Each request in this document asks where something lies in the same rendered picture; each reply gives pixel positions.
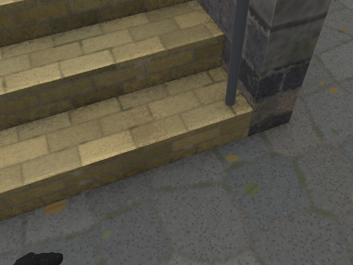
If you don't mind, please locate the robot left hand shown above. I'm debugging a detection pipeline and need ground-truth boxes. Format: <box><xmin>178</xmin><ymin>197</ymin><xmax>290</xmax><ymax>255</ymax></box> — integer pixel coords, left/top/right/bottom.
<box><xmin>13</xmin><ymin>252</ymin><xmax>63</xmax><ymax>265</ymax></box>

